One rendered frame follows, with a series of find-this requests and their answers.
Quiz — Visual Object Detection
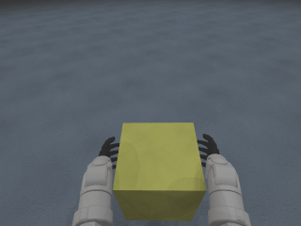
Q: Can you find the left robot hand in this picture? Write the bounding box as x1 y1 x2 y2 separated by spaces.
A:
99 137 120 169

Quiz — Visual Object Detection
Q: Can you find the robot right forearm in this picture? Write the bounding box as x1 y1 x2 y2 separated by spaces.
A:
205 153 251 226

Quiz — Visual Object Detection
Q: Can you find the right robot hand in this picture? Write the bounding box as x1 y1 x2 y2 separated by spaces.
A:
197 134 220 167

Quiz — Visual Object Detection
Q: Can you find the robot left forearm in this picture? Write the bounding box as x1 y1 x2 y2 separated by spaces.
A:
71 155 113 226

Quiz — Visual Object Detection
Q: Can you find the carton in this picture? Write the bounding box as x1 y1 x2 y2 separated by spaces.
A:
112 122 207 221

